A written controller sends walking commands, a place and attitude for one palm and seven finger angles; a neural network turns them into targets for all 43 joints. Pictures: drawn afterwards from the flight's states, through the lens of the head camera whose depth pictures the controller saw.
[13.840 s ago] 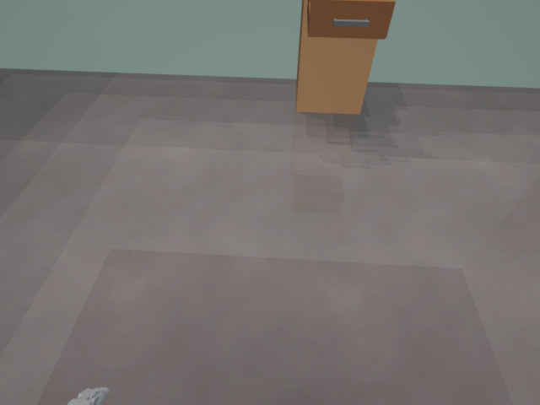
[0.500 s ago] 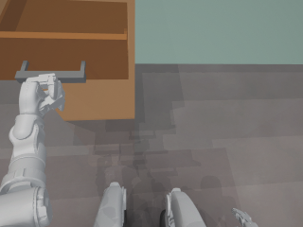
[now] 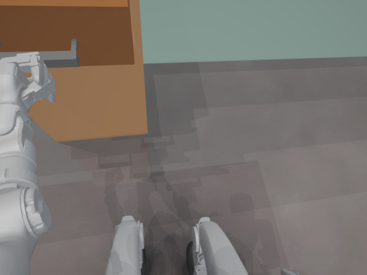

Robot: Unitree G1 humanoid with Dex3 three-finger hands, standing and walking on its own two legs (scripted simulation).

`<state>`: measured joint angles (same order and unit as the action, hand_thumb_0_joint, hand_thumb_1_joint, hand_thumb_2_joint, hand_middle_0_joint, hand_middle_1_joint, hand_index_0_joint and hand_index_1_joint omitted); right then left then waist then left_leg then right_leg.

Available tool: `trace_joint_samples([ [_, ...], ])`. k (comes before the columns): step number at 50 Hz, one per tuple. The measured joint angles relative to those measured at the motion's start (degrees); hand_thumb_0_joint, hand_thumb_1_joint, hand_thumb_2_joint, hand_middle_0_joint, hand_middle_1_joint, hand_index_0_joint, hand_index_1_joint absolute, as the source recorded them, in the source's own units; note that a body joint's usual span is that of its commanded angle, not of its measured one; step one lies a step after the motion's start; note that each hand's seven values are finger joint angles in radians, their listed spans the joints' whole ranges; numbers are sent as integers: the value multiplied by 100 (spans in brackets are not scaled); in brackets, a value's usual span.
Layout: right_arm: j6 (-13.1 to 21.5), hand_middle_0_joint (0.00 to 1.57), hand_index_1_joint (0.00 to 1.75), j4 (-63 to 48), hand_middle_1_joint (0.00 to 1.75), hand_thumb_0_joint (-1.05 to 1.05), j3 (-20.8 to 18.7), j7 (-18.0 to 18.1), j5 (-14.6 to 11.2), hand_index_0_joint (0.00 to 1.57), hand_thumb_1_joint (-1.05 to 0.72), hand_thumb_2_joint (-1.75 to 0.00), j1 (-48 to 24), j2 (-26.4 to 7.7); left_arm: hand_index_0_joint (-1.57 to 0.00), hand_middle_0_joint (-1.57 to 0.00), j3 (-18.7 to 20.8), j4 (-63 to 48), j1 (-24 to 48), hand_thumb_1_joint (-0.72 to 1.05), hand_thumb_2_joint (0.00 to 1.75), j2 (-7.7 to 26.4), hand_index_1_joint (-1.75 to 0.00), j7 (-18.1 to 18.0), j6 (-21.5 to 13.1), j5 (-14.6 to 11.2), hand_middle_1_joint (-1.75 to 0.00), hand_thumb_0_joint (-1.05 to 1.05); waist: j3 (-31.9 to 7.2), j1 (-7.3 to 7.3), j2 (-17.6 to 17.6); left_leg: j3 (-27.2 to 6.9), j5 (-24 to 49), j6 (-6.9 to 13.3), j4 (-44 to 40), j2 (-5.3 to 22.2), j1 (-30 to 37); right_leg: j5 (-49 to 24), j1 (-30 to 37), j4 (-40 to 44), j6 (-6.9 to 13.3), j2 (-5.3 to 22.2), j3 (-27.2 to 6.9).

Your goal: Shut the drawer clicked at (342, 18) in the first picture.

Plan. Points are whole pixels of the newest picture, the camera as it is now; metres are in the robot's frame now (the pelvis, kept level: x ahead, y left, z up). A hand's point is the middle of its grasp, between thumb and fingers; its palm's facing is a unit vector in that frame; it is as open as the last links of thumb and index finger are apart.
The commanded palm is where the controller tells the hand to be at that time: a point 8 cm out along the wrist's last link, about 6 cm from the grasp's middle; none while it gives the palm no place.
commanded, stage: push the drawer shut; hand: left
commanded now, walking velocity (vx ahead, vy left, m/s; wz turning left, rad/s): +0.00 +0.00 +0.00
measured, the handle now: (35, 52) +0.57 +0.29 +0.05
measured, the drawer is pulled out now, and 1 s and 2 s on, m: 0.07 0.00 0.00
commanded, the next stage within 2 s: pull the fist back off the drawer in 1.00 s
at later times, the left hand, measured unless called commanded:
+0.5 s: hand (49, 59) +0.55 +0.26 +0.05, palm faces +0.10 -1.00 -0.02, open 3.3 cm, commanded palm +0.56 +0.27 +0.05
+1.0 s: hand (44, 51) +0.57 +0.27 +0.05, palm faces +0.09 -0.99 -0.04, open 3.2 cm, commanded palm +0.62 +0.26 +0.05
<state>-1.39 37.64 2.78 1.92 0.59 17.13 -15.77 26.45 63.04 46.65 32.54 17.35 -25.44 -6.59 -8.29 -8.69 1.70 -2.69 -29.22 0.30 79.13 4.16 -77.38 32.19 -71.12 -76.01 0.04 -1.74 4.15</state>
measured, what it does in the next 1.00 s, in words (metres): stands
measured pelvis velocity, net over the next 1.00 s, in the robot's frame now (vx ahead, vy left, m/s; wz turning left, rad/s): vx -0.02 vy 0.01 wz -0.03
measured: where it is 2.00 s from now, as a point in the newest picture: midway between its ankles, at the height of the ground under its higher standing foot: outside the picture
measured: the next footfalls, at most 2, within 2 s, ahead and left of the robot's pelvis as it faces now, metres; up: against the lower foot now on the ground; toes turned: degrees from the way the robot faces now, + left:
none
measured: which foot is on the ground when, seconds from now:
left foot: down 0.00-1.00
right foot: down 0.00-1.00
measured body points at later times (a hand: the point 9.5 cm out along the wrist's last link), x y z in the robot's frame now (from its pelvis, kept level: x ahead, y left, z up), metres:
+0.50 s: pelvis +0.00 +0.01 -0.01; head +0.19 +0.06 +0.39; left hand +0.54 +0.31 +0.05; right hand +0.01 -0.26 -0.11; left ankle +0.06 +0.12 -0.60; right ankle +0.03 -0.13 -0.60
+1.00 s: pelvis -0.02 +0.01 -0.03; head +0.19 +0.08 +0.36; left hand +0.56 +0.33 +0.05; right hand -0.02 -0.25 -0.11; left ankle +0.06 +0.12 -0.60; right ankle +0.03 -0.13 -0.60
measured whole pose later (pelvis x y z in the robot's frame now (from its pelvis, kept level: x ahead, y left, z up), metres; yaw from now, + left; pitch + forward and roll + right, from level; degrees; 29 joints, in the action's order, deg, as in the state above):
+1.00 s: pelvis -0.02 +0.01 -0.03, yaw -2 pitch +33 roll -9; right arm -1.1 36.8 7.5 2.1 2.6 19.3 -15.2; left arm 23.3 72.9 71.4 48.7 16.3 -16.2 0.8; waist -6.6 -15.5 1.6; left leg -5.9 -28.2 1.0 84.7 3.9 -90.6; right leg 30.7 -82.1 -79.1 -0.6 -2.1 6.9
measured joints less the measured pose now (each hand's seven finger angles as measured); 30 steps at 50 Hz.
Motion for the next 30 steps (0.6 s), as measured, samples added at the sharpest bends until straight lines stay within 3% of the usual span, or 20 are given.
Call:
trace_joint_samples([
  [18,-76,20,30,-97,30,0,162,-34,89,20,-91,-90,54,-29,-140,-140,167,595,1028,79,90,708,-160,24,279,348,-160,4,58,-305,22,-74,-29,53,259,23,-530,-20,-458,-143,-50,-35,56],
  [30,-122,20,30,-122,30,0,267,-94,175,20,-91,-90,141,16,-140,-140,133,790,1710,80,90,1023,-160,-159,559,598,-160,6,125,-476,53,-128,-11,81,351,4,-833,-48,-708,-177,-77,-29,103],
])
